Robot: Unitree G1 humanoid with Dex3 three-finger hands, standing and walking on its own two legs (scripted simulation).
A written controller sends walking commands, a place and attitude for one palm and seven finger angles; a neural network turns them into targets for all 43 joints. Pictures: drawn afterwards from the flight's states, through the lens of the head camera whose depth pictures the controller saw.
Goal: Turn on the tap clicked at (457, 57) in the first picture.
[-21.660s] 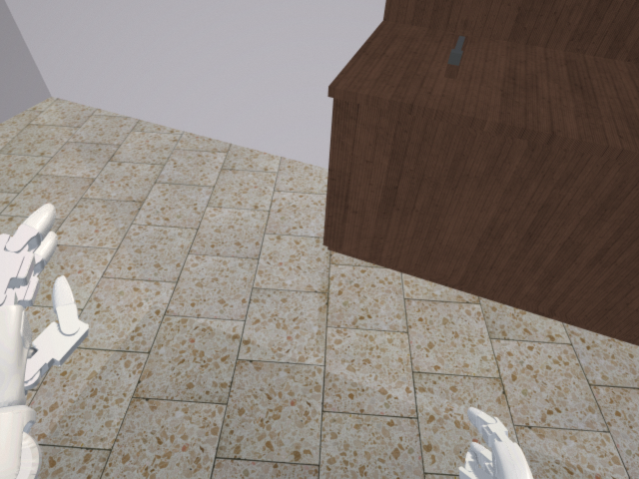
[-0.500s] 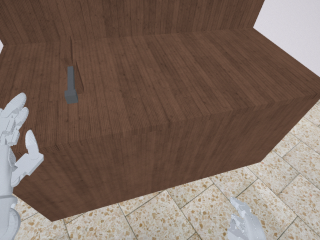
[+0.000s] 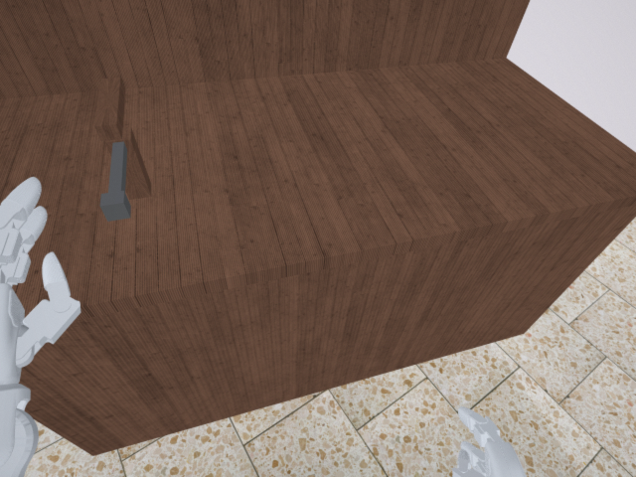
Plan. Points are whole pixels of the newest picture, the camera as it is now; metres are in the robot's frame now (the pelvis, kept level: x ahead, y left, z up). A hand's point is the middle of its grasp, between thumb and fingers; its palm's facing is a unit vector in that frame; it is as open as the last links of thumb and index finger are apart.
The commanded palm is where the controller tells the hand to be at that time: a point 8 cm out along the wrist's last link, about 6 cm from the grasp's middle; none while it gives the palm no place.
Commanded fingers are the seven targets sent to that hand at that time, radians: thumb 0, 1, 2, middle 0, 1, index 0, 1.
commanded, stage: shuffle to correct the standing spot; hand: left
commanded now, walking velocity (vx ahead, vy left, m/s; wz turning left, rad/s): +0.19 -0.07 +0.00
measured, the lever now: (116, 206) +0.40 +0.31 +0.11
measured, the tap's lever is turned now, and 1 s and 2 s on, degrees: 0 0 0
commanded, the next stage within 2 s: come to a stop and stand still in 0.28 s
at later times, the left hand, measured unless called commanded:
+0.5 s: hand (168, 231) +0.31 +0.20 +0.17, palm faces +0.35 -0.81 -0.47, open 7.4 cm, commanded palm +0.26 +0.23 +0.18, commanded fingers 0.00 0.90 0.90 -0.20 -0.30 -0.20 -0.30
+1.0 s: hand (91, 172) +0.34 +0.27 +0.22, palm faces +0.55 -0.79 -0.28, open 7.4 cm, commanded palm +0.25 +0.26 +0.18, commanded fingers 0.00 0.90 0.90 -0.20 -0.30 -0.20 -0.30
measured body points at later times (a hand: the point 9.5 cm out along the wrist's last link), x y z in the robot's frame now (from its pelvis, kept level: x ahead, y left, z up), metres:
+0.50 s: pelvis +0.09 -0.04 -0.01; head +0.12 -0.04 +0.44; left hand +0.29 +0.24 +0.20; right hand +0.25 -0.25 -0.10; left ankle +0.02 +0.10 -0.73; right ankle +0.18 -0.15 -0.74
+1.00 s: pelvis +0.09 -0.02 -0.01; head +0.09 +0.01 +0.44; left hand +0.30 +0.31 +0.24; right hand +0.26 -0.24 -0.07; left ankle +0.14 +0.06 -0.73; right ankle +0.18 -0.15 -0.73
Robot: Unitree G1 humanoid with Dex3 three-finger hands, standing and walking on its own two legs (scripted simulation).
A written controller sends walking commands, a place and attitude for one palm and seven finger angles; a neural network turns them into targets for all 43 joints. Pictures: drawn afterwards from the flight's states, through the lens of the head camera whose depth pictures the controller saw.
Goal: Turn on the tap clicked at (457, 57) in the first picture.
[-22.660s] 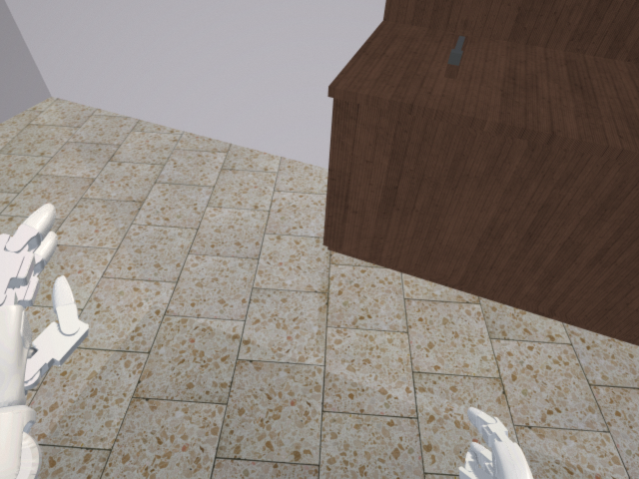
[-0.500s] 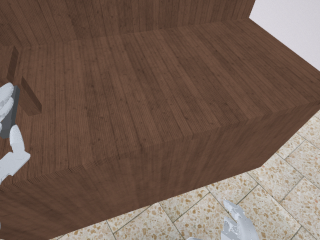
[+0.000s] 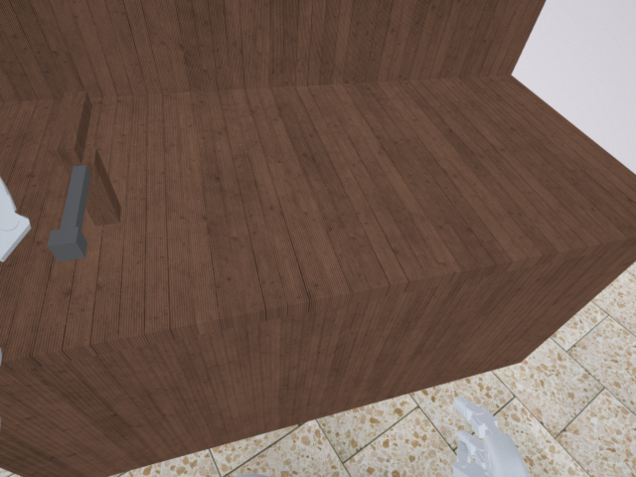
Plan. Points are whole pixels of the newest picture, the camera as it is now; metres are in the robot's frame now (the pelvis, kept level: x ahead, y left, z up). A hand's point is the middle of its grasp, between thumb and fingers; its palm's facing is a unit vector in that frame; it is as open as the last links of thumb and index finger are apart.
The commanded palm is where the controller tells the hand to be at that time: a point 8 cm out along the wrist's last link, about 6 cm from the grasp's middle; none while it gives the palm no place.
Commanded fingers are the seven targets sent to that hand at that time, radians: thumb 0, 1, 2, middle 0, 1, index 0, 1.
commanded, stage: come to a stop and stand still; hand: left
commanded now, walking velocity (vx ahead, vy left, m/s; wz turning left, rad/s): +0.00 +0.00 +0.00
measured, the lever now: (68, 244) +0.31 +0.34 +0.12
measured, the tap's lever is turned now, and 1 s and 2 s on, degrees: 0 0 0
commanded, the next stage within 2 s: look again from close up in 0.40 s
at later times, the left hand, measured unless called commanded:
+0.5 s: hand (75, 254) +0.25 +0.27 +0.18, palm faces +0.40 -0.83 -0.40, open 7.4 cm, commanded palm +0.20 +0.30 +0.19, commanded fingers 0.00 0.90 0.90 -0.20 -0.30 -0.20 -0.30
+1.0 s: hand (153, 247) +0.27 +0.21 +0.18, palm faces +0.37 -0.84 -0.40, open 7.4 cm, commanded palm +0.21 +0.25 +0.19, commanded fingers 0.00 0.90 0.90 -0.20 -0.30 -0.20 -0.30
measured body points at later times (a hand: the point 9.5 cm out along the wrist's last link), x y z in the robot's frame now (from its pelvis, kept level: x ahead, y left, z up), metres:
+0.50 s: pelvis +0.02 +0.03 +0.01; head +0.03 +0.03 +0.46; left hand +0.22 +0.31 +0.20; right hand +0.19 -0.19 -0.07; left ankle +0.05 +0.09 -0.72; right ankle +0.08 -0.12 -0.72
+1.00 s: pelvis +0.05 -0.02 +0.02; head +0.08 -0.04 +0.46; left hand +0.25 +0.25 +0.20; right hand +0.24 -0.26 -0.06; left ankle +0.05 +0.09 -0.72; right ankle +0.08 -0.12 -0.72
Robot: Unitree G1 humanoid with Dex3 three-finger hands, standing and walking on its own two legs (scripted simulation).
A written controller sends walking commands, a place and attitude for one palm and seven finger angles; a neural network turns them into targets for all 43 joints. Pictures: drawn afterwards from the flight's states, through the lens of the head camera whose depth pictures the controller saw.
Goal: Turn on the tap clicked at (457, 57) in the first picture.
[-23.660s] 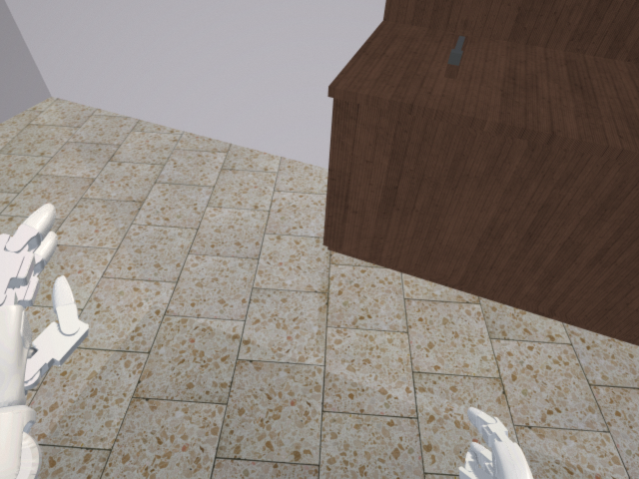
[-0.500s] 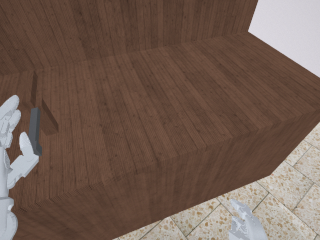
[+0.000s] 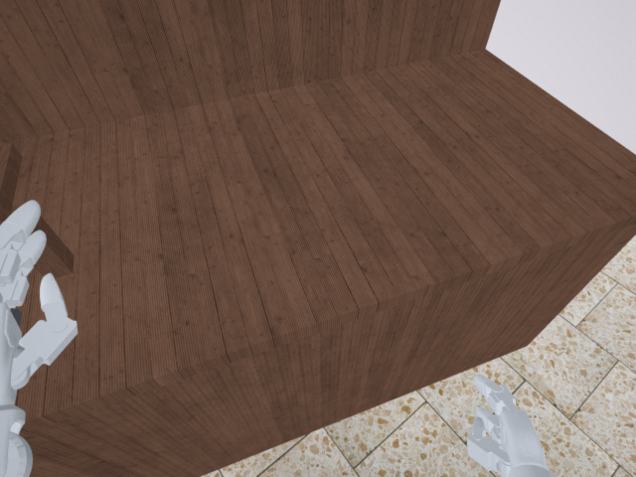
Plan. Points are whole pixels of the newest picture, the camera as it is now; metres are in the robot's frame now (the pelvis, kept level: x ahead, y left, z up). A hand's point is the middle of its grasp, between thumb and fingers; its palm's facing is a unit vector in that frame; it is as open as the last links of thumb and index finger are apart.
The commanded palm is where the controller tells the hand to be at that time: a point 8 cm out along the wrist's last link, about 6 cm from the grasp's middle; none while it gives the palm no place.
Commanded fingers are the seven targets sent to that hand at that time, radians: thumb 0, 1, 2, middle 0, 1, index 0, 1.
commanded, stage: shuffle to correct the standing spot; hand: left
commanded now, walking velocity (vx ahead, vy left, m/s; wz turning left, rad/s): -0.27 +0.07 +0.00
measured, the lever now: out of the picture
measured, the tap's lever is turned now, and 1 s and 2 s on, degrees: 0 0 0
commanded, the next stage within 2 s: come to a stop and stand still in 0.34 s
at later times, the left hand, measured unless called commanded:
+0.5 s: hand out of the picture +0.13 +0.29 +0.17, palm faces +0.41 -0.83 -0.39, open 7.4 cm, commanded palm +0.07 +0.32 +0.18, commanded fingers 0.00 0.90 0.90 -0.20 -0.30 -0.20 -0.30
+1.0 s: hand out of the picture +0.07 +0.29 +0.14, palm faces +0.35 -0.85 -0.39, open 7.4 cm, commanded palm +0.01 +0.32 +0.18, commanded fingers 0.00 0.90 0.90 -0.20 -0.30 -0.20 -0.30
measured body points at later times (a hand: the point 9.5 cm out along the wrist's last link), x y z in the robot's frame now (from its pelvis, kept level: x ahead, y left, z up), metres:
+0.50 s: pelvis -0.09 +0.04 -0.01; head -0.04 +0.07 +0.44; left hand +0.10 +0.33 +0.20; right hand +0.10 -0.16 -0.08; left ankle +0.00 +0.11 -0.74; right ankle -0.08 -0.10 -0.69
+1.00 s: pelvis -0.17 +0.05 -0.02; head -0.15 +0.07 +0.43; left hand +0.04 +0.34 +0.16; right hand -0.03 -0.21 -0.10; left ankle -0.16 +0.17 -0.74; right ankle -0.15 -0.06 -0.73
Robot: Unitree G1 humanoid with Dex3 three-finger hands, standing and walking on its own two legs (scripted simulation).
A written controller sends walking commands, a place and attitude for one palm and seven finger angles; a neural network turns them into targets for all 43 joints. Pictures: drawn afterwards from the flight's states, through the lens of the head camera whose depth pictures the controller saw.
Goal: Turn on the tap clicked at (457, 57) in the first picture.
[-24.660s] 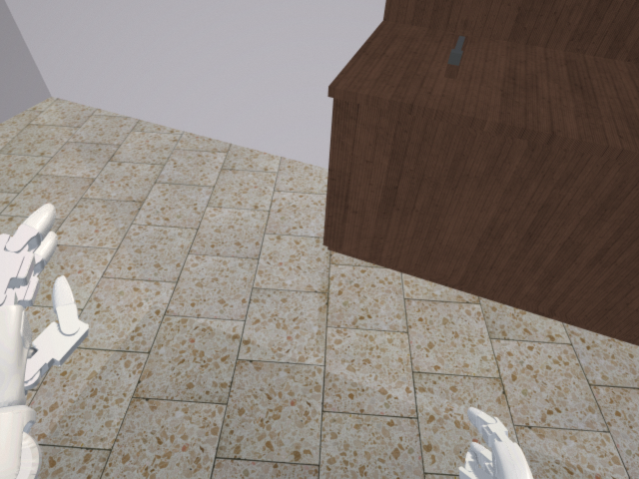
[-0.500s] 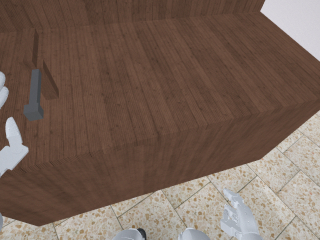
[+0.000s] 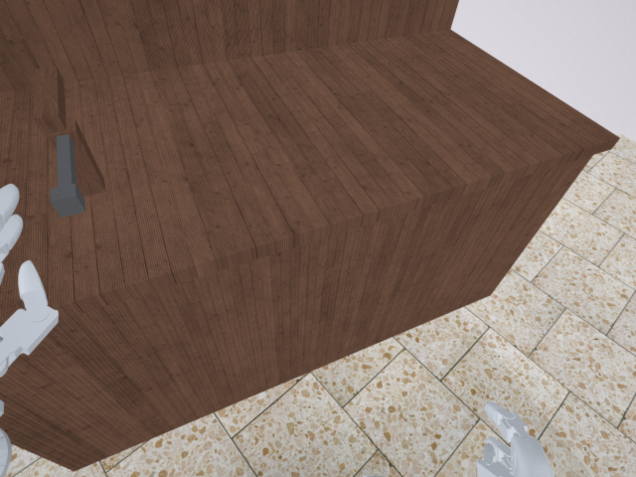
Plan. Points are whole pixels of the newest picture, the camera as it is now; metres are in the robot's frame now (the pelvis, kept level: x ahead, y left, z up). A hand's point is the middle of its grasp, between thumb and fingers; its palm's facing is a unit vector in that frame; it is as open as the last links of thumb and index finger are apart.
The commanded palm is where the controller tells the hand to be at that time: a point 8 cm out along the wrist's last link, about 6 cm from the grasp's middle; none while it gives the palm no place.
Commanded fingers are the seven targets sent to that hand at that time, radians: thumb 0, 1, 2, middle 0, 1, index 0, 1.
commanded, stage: come to a stop and stand still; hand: left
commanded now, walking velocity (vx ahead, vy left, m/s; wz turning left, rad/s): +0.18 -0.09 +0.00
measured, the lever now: (68, 200) +0.39 +0.34 +0.12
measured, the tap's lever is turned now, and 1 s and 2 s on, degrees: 0 0 0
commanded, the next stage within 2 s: look again from close up in 0.88 s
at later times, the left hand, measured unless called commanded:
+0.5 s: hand (1, 391) +0.15 +0.25 +0.18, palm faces +0.43 -0.82 -0.38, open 7.4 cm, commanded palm +0.09 +0.29 +0.20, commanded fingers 0.00 0.90 0.90 -0.20 -0.30 -0.20 -0.30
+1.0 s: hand out of the picture +0.12 +0.28 +0.21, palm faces +0.48 -0.72 -0.50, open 7.4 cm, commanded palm +0.06 +0.31 +0.20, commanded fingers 0.00 0.90 0.90 -0.20 -0.30 -0.20 -0.30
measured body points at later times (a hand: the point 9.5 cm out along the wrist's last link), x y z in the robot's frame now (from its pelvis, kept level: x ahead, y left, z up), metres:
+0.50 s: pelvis -0.05 +0.00 +0.00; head -0.04 +0.01 +0.45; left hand +0.12 +0.29 +0.20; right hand +0.12 -0.22 -0.07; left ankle -0.12 +0.10 -0.72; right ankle -0.01 -0.06 -0.68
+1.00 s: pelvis -0.07 +0.01 +0.01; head -0.04 +0.02 +0.46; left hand +0.09 +0.32 +0.24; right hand +0.13 -0.19 -0.08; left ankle -0.07 +0.15 -0.72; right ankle +0.00 -0.06 -0.72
